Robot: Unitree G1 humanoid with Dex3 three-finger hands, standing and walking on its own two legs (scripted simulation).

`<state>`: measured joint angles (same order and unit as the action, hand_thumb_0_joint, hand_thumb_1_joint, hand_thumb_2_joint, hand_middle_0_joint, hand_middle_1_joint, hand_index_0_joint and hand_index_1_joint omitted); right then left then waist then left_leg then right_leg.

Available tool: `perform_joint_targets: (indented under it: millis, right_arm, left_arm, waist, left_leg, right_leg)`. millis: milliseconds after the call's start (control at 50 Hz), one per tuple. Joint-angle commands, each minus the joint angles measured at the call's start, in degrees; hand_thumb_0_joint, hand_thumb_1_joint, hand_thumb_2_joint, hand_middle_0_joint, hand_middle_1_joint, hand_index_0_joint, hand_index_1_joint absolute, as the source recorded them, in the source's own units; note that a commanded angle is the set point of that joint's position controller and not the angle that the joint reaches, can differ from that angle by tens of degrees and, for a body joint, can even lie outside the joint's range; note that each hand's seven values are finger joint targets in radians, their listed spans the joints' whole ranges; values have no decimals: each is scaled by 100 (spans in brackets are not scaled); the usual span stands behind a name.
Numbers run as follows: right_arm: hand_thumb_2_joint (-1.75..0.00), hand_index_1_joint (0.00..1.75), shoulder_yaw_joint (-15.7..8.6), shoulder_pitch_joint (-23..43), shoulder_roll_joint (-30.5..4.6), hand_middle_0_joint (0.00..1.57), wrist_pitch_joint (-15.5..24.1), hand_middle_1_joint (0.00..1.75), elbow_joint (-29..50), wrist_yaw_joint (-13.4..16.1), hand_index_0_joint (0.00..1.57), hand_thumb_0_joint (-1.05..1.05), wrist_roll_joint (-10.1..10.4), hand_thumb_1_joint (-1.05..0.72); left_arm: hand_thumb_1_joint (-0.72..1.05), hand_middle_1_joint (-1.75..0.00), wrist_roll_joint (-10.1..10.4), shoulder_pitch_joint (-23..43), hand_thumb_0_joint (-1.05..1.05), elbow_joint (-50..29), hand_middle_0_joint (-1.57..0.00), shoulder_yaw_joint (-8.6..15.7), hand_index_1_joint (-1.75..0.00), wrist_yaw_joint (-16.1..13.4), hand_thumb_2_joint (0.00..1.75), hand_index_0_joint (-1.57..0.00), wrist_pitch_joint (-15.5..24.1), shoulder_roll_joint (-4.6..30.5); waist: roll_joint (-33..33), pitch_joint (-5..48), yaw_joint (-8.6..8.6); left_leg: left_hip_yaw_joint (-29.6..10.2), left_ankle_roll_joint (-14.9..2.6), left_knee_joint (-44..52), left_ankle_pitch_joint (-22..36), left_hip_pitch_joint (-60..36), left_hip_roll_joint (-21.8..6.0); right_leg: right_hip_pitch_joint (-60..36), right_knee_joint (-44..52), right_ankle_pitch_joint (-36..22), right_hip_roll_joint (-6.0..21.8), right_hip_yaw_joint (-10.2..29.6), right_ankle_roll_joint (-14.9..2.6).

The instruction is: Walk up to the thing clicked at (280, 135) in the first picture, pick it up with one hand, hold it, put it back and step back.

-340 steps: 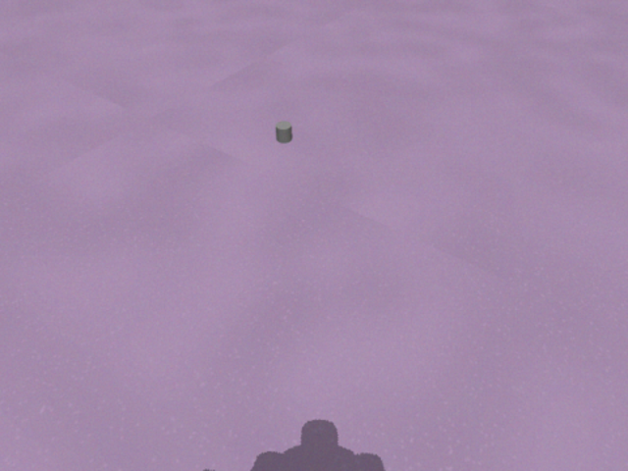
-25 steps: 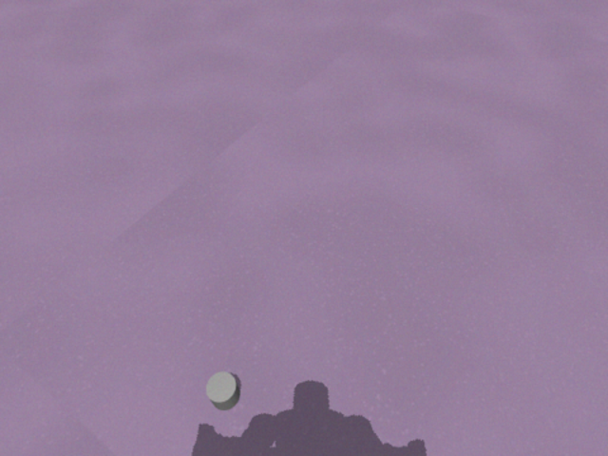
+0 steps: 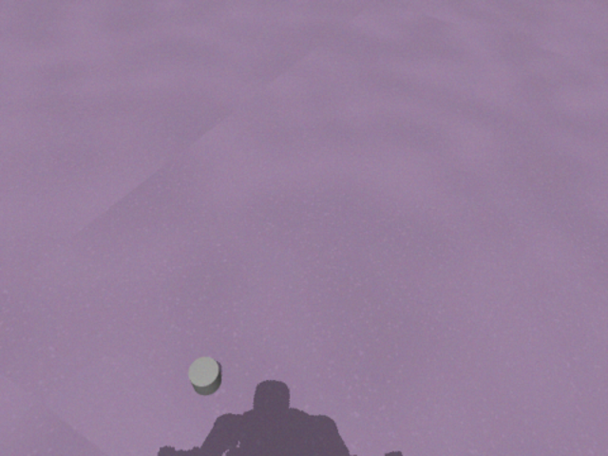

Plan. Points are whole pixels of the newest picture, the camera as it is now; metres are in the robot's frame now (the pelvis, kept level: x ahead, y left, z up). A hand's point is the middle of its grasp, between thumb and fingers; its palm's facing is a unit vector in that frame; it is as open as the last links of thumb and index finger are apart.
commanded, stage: walk up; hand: left
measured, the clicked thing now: (205, 376) +0.47 +0.25 -0.73
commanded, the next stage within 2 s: none
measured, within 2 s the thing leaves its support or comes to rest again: neither
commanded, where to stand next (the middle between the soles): +0.10 -0.01 m, yaw +2 degrees
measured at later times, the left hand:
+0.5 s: hand out of the picture +0.17 +0.22 -0.14, palm faces +0.00 -0.91 -0.41, open 7.4 cm
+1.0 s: hand out of the picture +0.06 +0.25 -0.16, palm faces -0.03 -0.92 -0.38, open 7.4 cm
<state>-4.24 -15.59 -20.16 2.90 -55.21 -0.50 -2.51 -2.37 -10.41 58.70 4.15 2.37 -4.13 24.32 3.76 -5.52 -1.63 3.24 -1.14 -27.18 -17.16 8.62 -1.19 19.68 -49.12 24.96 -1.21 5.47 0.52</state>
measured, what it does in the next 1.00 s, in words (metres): steps on the spot: right foot, then left foot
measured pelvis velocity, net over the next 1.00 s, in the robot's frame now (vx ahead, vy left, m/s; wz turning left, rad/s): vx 0.02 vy -0.02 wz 0.00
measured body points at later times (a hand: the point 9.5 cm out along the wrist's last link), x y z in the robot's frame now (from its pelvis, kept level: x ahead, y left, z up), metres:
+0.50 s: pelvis +0.04 -0.04 -0.01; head +0.08 -0.06 +0.44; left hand +0.17 +0.27 -0.11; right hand +0.11 -0.36 -0.15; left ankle +0.08 +0.10 -0.71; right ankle +0.05 -0.16 -0.74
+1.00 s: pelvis +0.02 -0.02 -0.01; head +0.04 -0.02 +0.44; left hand +0.07 +0.30 -0.13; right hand +0.13 -0.32 -0.13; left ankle +0.07 +0.09 -0.74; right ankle +0.00 -0.14 -0.74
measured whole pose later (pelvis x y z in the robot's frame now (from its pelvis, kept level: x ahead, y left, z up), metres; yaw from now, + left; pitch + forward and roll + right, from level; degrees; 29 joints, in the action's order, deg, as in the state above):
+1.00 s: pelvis +0.02 -0.02 -0.01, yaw +0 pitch -3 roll +0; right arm -1.3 -6.6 -20.7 -0.7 -54.7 -1.2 -0.1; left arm -1.1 -11.2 59.2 0.9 -0.1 0.0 21.0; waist -1.2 -6.0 0.8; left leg 1.1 -1.0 -32.1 -12.4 16.4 0.2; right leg 10.1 -32.4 19.2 -0.6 0.4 -0.3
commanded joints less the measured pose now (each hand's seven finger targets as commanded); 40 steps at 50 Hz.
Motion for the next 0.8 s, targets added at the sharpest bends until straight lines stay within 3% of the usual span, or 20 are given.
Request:
perform_joint_targets:
  millis: [0, 40, 80, 100, 120, 140, 160, 180, 220, 260, 380, 420, 500, 540, 560, 580, 600, 640, 680, 780]
  right_arm:
    - [-90, 30, -502, -374, -1947, 20, 134, 30, 519, 55, 20, 0, 31, -90]
    - [-90, 30, -469, -318, -1929, 20, 110, 30, 637, -5, 20, 0, 8, -90]
    - [-90, 30, -392, 57, -1842, 20, 29, 30, 786, -34, 20, 0, 31, -90]
    - [-90, 30, -311, 205, -1704, 20, -38, 30, 849, -33, 20, 0, 85, -90]
    - [-90, 30, -164, 185, -1313, 20, -84, 30, 912, -20, 20, 0, 169, -90]
    - [-90, 30, 5, 18, -892, 20, -102, 30, 1009, -6, 20, 0, 239, -90]
    - [-90, 30, 61, -63, -826, 20, -192, 30, 996, 33, 20, 0, 255, -90]
    - [-90, 30, -138, -12, -1413, 20, -251, 30, 850, 105, 20, 0, 225, -90]
    - [-90, 30, -124, -232, -1400, 20, -290, 30, 598, 103, 20, 0, 252, -90]
    - [-90, 30, -117, -358, -1387, 20, -312, 30, 445, 83, 20, 0, 242, -90]
    - [-90, 30, -119, -35, -1299, 20, -481, 30, 487, 68, 20, 0, 211, -90]
    - [-90, 30, -127, 88, -1304, 20, -483, 30, 574, 72, 20, 0, 176, -90]
    - [-90, 30, -217, 25, -1328, 20, -489, 30, 661, 13, 20, 0, 112, -90]
    - [-90, 30, -288, -49, -1384, 20, -415, 30, 631, -14, 20, 0, 50, -90]
    - [-90, 30, -371, 84, -1682, 20, -378, 30, 757, -5, 20, 0, -45, -90]
    - [-90, 30, -426, 439, -2010, 20, -338, 30, 936, -19, 20, 0, -22, -90]
    - [-90, 30, -414, 297, -1995, 20, -315, 30, 873, -28, 20, 0, 101, -90]
    - [-90, 30, -334, 554, -1622, 20, -332, 30, 941, 47, 20, 0, 137, -90]
    - [-90, 30, -297, 699, -1526, 20, -301, 30, 943, 131, 20, 0, 131, -90]
    - [-90, 30, -217, 743, -1587, 20, -243, 30, 870, 105, 20, 0, 81, -90]
  left_arm:
    - [90, -30, 40, 818, 0, -898, -20, 201, -30, 73, 90, -20, 481, 1057]
    - [90, -30, 51, 692, 0, -935, -20, 185, -30, 116, 90, -20, 565, 947]
    - [90, -30, 85, 146, 0, -799, -20, 163, -30, 52, 90, -20, 657, 779]
    - [90, -30, 95, -282, 0, -626, -20, 181, -30, -19, 90, -20, 703, 706]
    - [90, -30, 94, -631, 0, -489, -20, 238, -30, -111, 90, -20, 734, 851]
    - [90, -30, 46, -845, 0, -519, -20, 347, -30, -192, 90, -20, 773, 1228]
    - [90, -30, 51, -586, 0, -743, -20, 357, -30, -247, 90, -20, 810, 1651]
    - [90, -30, 89, -408, 0, -818, -20, 369, -30, -235, 90, -20, 763, 1756]
    - [90, -30, 205, -136, 0, -901, -20, 251, -30, -284, 90, -20, 774, 1331]
    - [90, -30, 188, 103, 0, -997, -20, 190, -30, -339, 90, -20, 793, 1202]
    - [90, -30, 211, 361, 0, -1149, -20, 193, -30, -435, 90, -20, 724, 1208]
    - [90, -30, 212, 348, 0, -1177, -20, 227, -30, -466, 90, -20, 662, 1251]
    - [90, -30, 216, 637, 0, -1248, -20, 236, -30, -529, 90, -20, 558, 1403]
    - [90, -30, 278, 659, 0, -1257, -20, 167, -30, -552, 90, -20, 501, 1290]
    - [90, -30, 343, 481, 0, -1259, -20, 112, -30, -559, 90, -20, 467, 1048]
    - [90, -30, 414, 263, 0, -1255, -20, 41, -30, -569, 90, -20, 422, 794]
    - [90, -30, 387, 476, 0, -1136, -20, 108, -30, -637, 90, -20, 369, 963]
    - [90, -30, 366, 354, 0, -997, -20, 124, -30, -631, 90, -20, 320, 1013]
    - [90, -30, 354, 133, 0, -897, -20, 79, -30, -574, 90, -20, 368, 945]
    - [90, -30, 200, 115, 0, -722, -20, 46, -30, -401, 90, -20, 468, 844]
  waist:
    - [-1222, 181, -395]
    - [-1415, 115, -322]
    - [-1416, 169, 18]
    - [-1210, 311, 242]
    - [-576, 601, 430]
    - [644, 845, 496]
    - [888, 759, 419]
    - [377, 517, 432]
    - [112, 238, 234]
    - [278, 153, 127]
    - [564, 171, 198]
    - [691, 350, 251]
    - [647, 632, 60]
    - [161, 784, -82]
    - [-744, 871, -13]
    - [-1543, 898, 179]
    - [-1688, 1189, -113]
    - [-1108, 998, 45]
    - [-1270, 953, 171]
    - [-1186, 822, 45]
  left_leg:
    - [-1917, -1199, 1395, -711, -1454, -1705]
    - [-1444, -1149, 1236, -182, -1014, -1529]
    - [-817, -958, 591, 1425, -284, -1250]
    - [-461, -747, -8, 2023, 116, -1002]
    - [-201, -424, -811, 1757, 480, -652]
    - [-6, -113, -1901, 310, 1369, -229]
    - [-421, 56, -2394, -1592, 2023, 278]
    - [-881, 4, -3077, -1807, 1827, 56]
    - [-1340, 8, -3238, -1201, 2127, -31]
    - [-1287, 87, -2867, -832, 1697, -24]
    - [-951, 188, -2369, -526, 1216, 70]
    - [-735, 146, -2231, -568, 1339, 93]
    - [-493, 64, -1569, -495, 991, 7]
    - [-485, -74, -277, 994, 370, 29]
    - [-1409, -318, 177, 2622, 123, -619]
    - [-2654, -896, 252, 3721, -275, -1434]
    - [-3016, -1502, 254, 3781, -30, -1818]
    - [-2158, -1300, 105, 3426, -6, -1379]
    - [-1781, -1124, 9, 2788, -182, -1258]
    - [-1908, -1064, 209, 1235, 234, -1338]
  right_leg:
    - [1441, 544, 209, 325, -131, -54]
    - [808, 1081, 155, 340, -454, -74]
    - [-358, 1975, -478, 195, -785, -123]
    - [-1138, 2607, -1315, 1, -1009, -128]
    - [-1914, 2922, -1793, 63, -802, -154]
    - [-2500, 3304, -1811, 1028, 620, -328]
    - [-2194, 3691, -1137, 2238, 2371, -913]
    - [-1657, 3358, -1211, 2383, 2422, -1444]
    - [-1672, 3162, -1893, 1834, 1301, -1180]
    - [-1113, 3169, -2358, 1556, 523, -990]
    - [-785, 2519, -4858, 1696, 56, -1094]
    - [-1047, 2200, -5227, 1757, 80, -1161]
    - [-844, 1690, -4600, 1926, 219, -1215]
    - [-595, 953, -3841, 1589, -25, -831]
    - [-267, 237, -2827, 997, -386, -430]
    - [531, -458, -407, 37, -683, -138]
    - [207, -1181, 1492, -85, -251, -180]
    - [476, -1838, 1218, -119, 211, -234]
    - [629, -1347, 757, 51, 130, -209]
    - [-385, 811, 519, 163, -400, -56]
